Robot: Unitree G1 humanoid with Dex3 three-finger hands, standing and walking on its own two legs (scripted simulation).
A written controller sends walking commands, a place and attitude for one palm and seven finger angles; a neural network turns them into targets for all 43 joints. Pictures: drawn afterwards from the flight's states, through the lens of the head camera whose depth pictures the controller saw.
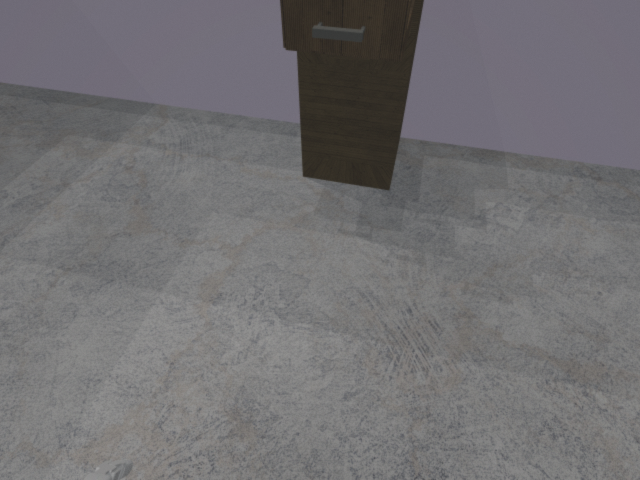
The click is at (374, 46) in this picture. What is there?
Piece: drawer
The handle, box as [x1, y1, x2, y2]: [312, 22, 365, 41]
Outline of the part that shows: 312,28 312,37 361,41 365,26 362,26 360,30 323,26 322,22 319,22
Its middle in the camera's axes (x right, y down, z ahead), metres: +0.05 -0.62 +1.16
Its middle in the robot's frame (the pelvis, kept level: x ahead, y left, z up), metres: +1.29 +0.00 +0.03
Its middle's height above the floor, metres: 0.80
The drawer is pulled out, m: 0.22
